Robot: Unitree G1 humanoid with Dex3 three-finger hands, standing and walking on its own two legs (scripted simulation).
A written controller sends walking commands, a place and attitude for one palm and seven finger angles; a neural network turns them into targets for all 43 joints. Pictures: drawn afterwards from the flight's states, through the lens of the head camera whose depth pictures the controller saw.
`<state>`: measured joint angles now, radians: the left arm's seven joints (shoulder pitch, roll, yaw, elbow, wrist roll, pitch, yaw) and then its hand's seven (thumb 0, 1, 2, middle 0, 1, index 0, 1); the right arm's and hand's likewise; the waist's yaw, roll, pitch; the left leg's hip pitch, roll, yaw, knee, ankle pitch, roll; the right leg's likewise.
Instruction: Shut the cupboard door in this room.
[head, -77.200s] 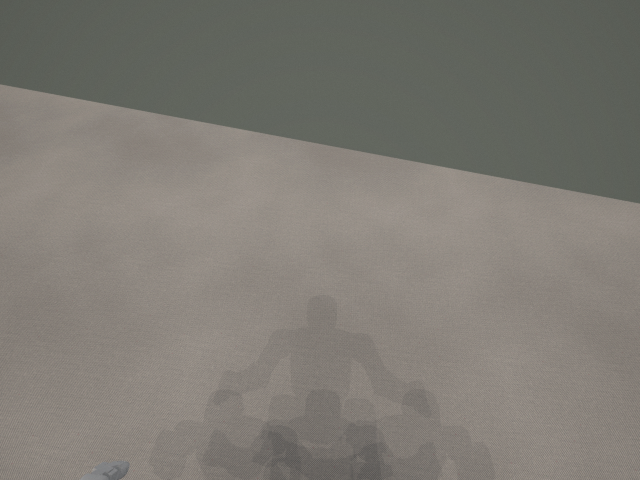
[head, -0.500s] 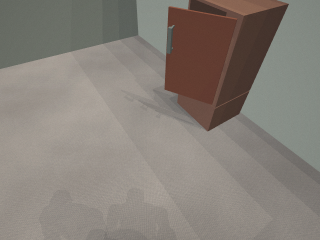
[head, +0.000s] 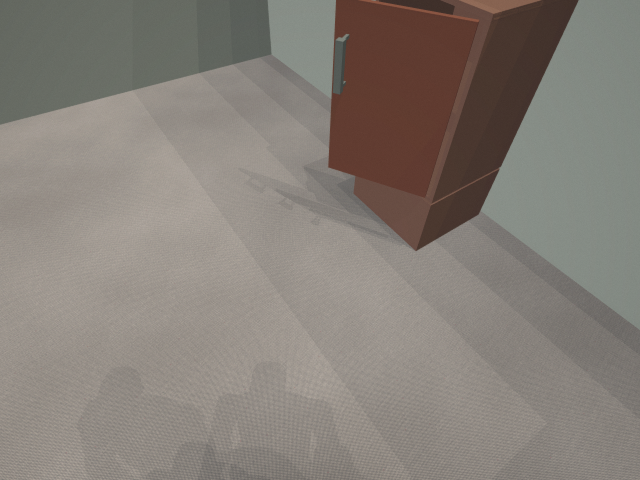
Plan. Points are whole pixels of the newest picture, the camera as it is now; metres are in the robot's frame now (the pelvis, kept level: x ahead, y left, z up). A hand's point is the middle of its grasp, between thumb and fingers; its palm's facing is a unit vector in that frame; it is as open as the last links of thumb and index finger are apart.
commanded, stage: look to check the result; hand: left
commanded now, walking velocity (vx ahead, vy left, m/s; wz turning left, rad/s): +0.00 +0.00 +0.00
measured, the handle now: (342, 64) +1.23 -0.01 -0.05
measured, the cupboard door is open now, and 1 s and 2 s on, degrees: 30 30 30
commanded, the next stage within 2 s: walk to a spot facing it in 0.12 s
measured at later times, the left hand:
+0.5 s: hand out of the picture +0.04 +0.18 -0.18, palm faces +0.06 -0.98 -0.21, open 7.4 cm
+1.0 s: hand out of the picture +0.16 +0.23 -0.19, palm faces +0.28 -0.94 -0.21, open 7.4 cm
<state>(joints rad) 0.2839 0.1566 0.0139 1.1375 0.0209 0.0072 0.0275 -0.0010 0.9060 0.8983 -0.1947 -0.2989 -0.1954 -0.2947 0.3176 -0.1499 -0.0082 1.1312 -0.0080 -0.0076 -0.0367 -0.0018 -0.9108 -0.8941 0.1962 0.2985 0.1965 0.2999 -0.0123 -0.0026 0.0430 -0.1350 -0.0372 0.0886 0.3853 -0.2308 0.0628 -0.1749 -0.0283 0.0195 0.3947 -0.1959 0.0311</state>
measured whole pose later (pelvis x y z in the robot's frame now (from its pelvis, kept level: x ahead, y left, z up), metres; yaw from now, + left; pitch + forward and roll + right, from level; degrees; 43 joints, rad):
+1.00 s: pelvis +0.21 +0.05 -0.02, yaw +13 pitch +0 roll +1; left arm 0.30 0.17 0.07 1.04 0.04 -0.01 -0.01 0.01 0.91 0.90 -0.19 -0.30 -0.19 -0.29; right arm 0.20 -0.20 -0.05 0.98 -0.04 -0.04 -0.01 0.00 -0.91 -0.89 0.19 0.30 0.19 0.30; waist 0.01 0.00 0.09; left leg -0.37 0.03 0.12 0.61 -0.23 0.03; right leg -0.45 -0.12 -0.08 1.08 -0.43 -0.01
